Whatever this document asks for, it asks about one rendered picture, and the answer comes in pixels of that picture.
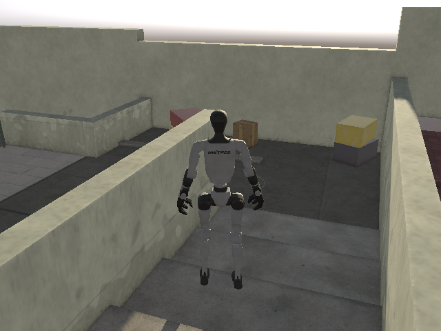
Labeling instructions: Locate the robot left upper arm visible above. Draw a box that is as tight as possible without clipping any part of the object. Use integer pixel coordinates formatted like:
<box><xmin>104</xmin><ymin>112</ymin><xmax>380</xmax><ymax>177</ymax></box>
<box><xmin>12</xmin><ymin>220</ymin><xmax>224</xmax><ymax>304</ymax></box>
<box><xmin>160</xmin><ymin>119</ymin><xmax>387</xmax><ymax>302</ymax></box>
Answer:
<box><xmin>186</xmin><ymin>140</ymin><xmax>205</xmax><ymax>179</ymax></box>

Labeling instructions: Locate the robot right hand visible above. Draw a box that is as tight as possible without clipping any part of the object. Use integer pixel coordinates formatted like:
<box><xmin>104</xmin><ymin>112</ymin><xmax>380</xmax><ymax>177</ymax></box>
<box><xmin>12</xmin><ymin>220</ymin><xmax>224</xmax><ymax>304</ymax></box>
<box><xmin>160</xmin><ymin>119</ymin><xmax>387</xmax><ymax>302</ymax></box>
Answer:
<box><xmin>248</xmin><ymin>194</ymin><xmax>264</xmax><ymax>210</ymax></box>

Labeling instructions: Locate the robot left thigh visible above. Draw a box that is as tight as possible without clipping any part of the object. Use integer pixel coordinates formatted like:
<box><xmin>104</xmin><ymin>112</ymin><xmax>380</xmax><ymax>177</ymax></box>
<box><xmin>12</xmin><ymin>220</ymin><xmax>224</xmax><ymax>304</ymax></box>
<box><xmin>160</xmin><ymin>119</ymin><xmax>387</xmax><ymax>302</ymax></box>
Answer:
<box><xmin>198</xmin><ymin>192</ymin><xmax>212</xmax><ymax>241</ymax></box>

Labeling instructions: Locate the robot left forearm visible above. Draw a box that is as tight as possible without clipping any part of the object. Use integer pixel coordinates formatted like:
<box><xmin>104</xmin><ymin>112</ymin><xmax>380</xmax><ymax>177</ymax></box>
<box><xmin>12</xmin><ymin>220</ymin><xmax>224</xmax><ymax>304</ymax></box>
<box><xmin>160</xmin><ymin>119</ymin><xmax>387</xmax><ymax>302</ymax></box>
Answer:
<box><xmin>179</xmin><ymin>168</ymin><xmax>193</xmax><ymax>199</ymax></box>

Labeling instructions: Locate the robot right upper arm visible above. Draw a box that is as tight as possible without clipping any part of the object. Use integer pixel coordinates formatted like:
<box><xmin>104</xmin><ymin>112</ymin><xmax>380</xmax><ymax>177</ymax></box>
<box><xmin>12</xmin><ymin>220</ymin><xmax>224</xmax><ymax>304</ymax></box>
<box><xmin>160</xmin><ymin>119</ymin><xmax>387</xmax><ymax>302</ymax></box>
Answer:
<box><xmin>234</xmin><ymin>139</ymin><xmax>255</xmax><ymax>177</ymax></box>

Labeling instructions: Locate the robot left hand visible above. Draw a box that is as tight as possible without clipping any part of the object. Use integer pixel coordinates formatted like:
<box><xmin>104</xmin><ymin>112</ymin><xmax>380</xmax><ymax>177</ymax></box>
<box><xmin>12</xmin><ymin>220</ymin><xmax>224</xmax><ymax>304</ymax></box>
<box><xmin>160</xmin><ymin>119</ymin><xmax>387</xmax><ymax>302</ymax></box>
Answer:
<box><xmin>177</xmin><ymin>197</ymin><xmax>193</xmax><ymax>215</ymax></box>

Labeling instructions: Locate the robot right forearm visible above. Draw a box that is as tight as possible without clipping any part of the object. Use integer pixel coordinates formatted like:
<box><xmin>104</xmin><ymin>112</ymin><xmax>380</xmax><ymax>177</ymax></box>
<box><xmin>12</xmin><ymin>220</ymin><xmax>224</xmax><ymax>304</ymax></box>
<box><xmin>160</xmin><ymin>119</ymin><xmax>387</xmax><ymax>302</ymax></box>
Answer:
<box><xmin>248</xmin><ymin>166</ymin><xmax>262</xmax><ymax>196</ymax></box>

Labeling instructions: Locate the robot torso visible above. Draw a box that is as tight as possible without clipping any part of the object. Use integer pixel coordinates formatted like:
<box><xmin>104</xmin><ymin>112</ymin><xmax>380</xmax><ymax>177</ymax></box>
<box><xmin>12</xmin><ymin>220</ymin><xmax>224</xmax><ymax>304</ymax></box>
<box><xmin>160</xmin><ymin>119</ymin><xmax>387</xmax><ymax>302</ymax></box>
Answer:
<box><xmin>203</xmin><ymin>137</ymin><xmax>236</xmax><ymax>207</ymax></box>

